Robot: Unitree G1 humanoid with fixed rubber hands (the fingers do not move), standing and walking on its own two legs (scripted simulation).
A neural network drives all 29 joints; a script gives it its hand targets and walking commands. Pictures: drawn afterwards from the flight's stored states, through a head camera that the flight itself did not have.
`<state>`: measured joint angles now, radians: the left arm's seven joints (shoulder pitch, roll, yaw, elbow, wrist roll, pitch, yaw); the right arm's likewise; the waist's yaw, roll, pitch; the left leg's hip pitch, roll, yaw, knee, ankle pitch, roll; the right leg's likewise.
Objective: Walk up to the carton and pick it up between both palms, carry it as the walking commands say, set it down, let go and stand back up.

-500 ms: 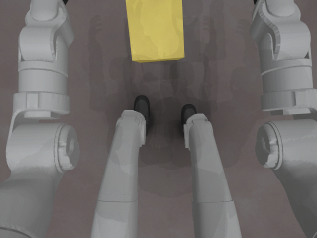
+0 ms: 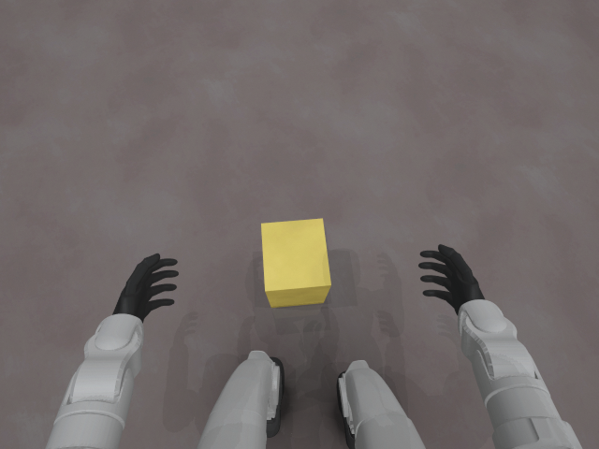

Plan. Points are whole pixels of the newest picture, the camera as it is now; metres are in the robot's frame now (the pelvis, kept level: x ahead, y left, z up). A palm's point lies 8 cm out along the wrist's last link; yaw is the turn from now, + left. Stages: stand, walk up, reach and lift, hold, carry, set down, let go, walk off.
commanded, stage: let go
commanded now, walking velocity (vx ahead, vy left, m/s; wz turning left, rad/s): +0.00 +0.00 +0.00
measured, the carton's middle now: (295, 266) +0.47 +0.03 -0.59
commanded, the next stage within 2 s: stand in 0.74 s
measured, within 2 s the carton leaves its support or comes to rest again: neither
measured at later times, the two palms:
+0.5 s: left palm (119, 344) +0.22 +0.24 -0.03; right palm (510, 352) +0.22 -0.23 -0.03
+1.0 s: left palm (115, 337) +0.23 +0.24 -0.02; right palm (543, 379) +0.19 -0.28 -0.05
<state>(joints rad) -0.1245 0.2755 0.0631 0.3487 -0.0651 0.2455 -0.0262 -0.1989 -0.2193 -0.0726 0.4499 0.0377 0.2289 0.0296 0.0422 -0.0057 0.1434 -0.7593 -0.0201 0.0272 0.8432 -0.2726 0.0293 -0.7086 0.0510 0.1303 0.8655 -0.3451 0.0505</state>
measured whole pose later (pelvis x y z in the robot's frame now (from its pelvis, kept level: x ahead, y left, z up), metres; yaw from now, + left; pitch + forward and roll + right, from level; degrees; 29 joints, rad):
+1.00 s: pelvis +0.08 -0.01 +0.04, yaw +0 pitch -1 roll +1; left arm 0.26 0.26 0.02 0.56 -0.06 0.05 -0.02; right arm 0.25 -0.26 -0.09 0.77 0.02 0.01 0.02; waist 0.00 0.00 -0.08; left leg -0.25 -0.03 0.02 0.56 -0.30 0.03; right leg -0.20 0.02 0.13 0.58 -0.36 0.02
